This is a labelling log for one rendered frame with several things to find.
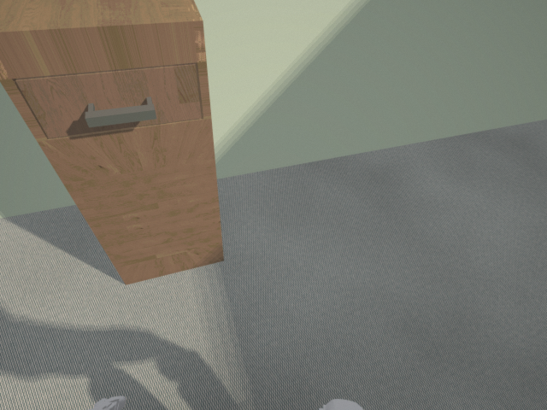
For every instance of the handle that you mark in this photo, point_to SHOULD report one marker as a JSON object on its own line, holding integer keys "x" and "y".
{"x": 119, "y": 115}

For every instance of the cabinet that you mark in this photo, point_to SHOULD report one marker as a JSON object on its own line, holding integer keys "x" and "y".
{"x": 149, "y": 193}

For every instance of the drawer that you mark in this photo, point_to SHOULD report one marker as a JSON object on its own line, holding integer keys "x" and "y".
{"x": 60, "y": 101}

